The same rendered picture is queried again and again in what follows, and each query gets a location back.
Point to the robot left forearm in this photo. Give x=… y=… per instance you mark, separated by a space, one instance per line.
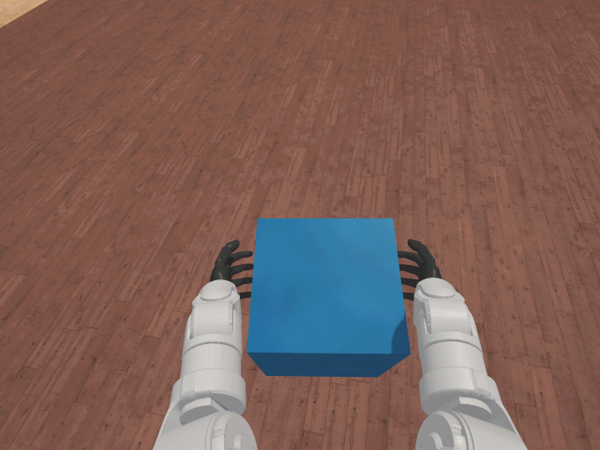
x=210 y=379

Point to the robot right forearm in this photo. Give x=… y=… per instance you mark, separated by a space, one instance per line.
x=453 y=367

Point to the left robot hand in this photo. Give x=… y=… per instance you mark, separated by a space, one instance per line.
x=223 y=269

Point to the right robot upper arm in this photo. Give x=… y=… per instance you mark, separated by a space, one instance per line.
x=452 y=430

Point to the carton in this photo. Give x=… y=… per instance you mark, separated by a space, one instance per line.
x=326 y=298

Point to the left robot upper arm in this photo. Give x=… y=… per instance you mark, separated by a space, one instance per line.
x=223 y=430

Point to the right robot hand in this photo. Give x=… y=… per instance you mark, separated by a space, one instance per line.
x=427 y=267

